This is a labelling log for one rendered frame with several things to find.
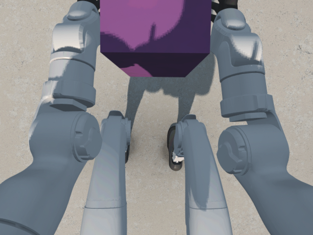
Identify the robot right foot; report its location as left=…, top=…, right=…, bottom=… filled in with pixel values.
left=167, top=126, right=182, bottom=171

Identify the carton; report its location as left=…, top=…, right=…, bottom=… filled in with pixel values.
left=100, top=0, right=212, bottom=77

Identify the right robot upper arm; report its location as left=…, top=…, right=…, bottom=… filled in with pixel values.
left=217, top=124, right=313, bottom=235

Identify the robot left forearm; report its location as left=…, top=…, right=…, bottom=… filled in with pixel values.
left=28, top=1, right=100, bottom=145

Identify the robot right hand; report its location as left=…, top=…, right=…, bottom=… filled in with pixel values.
left=211, top=0, right=238, bottom=23

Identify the left robot upper arm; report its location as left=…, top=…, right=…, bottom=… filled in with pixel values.
left=0, top=111, right=102, bottom=235

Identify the robot right forearm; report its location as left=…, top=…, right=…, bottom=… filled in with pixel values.
left=210, top=8, right=286, bottom=138

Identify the robot right shin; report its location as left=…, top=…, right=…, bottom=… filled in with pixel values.
left=172, top=114, right=206, bottom=162

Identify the robot left hand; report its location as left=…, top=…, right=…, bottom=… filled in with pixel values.
left=77, top=0, right=100, bottom=14

